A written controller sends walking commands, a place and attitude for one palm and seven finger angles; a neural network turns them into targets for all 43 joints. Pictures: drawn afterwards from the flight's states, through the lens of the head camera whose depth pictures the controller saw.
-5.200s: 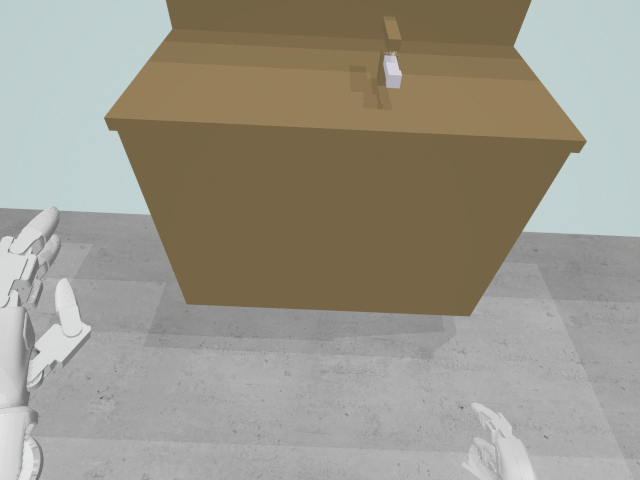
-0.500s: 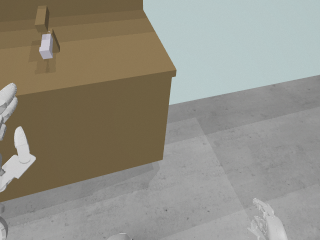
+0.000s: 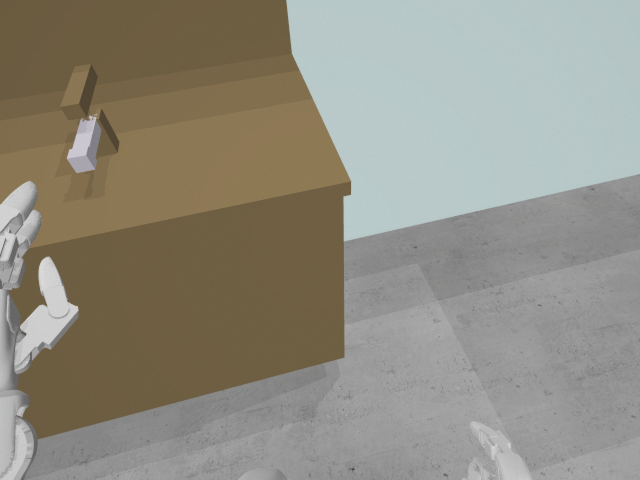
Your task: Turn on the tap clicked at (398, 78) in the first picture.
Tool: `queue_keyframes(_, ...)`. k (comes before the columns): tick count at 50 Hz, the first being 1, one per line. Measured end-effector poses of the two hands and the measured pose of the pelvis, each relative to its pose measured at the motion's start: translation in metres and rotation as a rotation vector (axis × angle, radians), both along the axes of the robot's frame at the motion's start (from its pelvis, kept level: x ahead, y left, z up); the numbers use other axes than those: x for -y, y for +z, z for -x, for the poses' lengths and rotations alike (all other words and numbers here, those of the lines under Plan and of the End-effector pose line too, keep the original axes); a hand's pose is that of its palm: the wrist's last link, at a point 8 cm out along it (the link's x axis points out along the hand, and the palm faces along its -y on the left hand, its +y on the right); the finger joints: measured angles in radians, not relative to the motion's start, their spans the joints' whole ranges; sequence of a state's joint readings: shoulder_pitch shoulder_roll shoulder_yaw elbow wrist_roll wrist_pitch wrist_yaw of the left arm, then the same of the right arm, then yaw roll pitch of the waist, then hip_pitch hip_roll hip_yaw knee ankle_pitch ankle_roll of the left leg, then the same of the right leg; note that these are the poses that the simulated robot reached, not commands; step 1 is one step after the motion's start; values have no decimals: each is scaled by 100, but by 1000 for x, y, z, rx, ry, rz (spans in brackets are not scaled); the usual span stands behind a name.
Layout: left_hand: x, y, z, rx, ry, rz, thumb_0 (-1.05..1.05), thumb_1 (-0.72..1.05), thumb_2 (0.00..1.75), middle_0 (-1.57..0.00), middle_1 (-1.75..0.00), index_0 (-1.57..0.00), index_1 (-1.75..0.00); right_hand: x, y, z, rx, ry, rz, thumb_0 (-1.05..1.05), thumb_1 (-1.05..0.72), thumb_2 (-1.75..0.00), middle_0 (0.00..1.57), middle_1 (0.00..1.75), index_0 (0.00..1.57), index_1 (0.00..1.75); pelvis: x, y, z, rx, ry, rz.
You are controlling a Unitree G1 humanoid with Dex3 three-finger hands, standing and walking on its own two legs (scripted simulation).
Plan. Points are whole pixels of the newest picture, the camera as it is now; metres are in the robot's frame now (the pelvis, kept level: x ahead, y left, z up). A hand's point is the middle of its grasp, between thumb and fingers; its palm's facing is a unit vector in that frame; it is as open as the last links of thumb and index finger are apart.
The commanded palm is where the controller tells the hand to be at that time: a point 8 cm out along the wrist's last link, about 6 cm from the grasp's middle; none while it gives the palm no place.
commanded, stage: take the last steps up to it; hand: left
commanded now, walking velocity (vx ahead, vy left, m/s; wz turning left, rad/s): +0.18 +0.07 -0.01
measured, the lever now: (82, 159) +0.51 +0.42 +0.11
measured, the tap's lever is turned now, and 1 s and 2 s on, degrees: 0 0 0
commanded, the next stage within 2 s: come to a stop and stand still in 0.20 s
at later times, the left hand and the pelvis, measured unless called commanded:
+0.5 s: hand (99, 250) +0.29 +0.25 +0.18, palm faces +0.40 -0.83 -0.38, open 7.4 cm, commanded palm +0.23 +0.28 +0.19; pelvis +0.06 +0.01 +0.01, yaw -1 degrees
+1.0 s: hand (145, 274) +0.27 +0.20 +0.17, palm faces +0.35 -0.85 -0.38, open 7.4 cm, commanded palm +0.22 +0.24 +0.19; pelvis +0.05 -0.03 +0.01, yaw -2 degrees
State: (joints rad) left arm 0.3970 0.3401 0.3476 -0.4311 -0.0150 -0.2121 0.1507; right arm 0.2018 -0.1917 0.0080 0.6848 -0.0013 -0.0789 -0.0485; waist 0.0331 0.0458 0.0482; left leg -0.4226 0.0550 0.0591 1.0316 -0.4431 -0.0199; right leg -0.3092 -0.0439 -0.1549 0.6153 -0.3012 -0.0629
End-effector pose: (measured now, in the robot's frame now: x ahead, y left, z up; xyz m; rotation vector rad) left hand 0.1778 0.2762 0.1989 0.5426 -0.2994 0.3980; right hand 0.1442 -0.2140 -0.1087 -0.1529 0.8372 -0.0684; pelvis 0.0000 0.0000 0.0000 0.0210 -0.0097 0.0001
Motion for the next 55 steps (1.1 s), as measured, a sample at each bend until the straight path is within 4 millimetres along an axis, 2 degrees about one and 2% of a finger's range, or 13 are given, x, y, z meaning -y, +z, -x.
queue_keyframes(7,15,-4,-31,-48,-71,21,2,89,90,-21,-30,-21,-31,45,34,-26,39,-63,105,1,-90,-90,21,30,20,30,6,13,-21,-12,-7,-21)
queue_keyframes(12,12,3,-41,-1,-120,3,2,89,90,-21,-30,-22,-31,51,49,-45,80,-80,168,1,-91,-90,20,30,20,30,-1,9,-37,-7,-14,-3)
queue_keyframes(16,-6,4,-50,69,-114,-5,1,89,90,-21,-30,-22,-31,39,48,-59,102,-104,174,1,-91,-90,20,30,20,30,-11,0,-53,12,-26,0)
queue_keyframes(21,-22,-3,-67,52,-57,39,1,89,90,-21,-30,-22,-31,4,44,-71,109,-63,95,1,-91,-90,20,30,20,30,-13,4,-61,12,-17,17)
queue_keyframes(25,-10,-4,-69,21,-59,61,2,89,90,-21,-30,-21,-31,-19,40,-74,109,-2,14,1,-90,-90,20,30,20,30,-6,8,-62,12,-18,24)
queue_keyframes(29,12,-6,-64,-25,-78,35,2,89,90,-21,-30,-21,-31,-23,31,-74,112,29,-41,1,-90,-90,21,30,21,30,8,5,-60,15,-23,15)
queue_keyframes(32,24,-7,-60,-58,-68,31,2,89,90,-21,-30,-21,-31,-13,24,-71,91,35,-48,1,-90,-90,21,30,21,30,17,5,-59,16,-16,32)
queue_keyframes(37,30,-12,-58,-84,-43,62,1,89,90,-21,-30,-22,-31,21,20,-63,50,-6,10,1,-90,-90,21,30,21,30,24,6,-59,-7,-27,27)
queue_keyframes(40,28,-17,-61,-79,-40,80,1,89,90,-21,-30,-22,-31,42,23,-58,36,-37,68,1,-90,-90,21,30,21,30,25,5,-59,-8,-17,35)
queue_keyframes(44,26,-24,-62,-77,-41,110,1,89,90,-21,-30,-21,-31,60,37,-51,33,-69,127,1,-90,-90,21,30,20,30,29,8,-56,2,-26,21)
queue_keyframes(49,35,-19,-57,-57,-72,97,2,89,90,-21,-30,-21,-31,69,48,-51,84,-76,149,1,-90,-90,20,30,20,30,32,8,-50,1,-27,25)
queue_keyframes(55,39,-13,-46,-52,-84,73,2,89,90,-21,-30,-21,-31,62,44,-49,106,-69,111,1,-90,-90,20,30,20,30,32,8,-45,-2,-30,30)
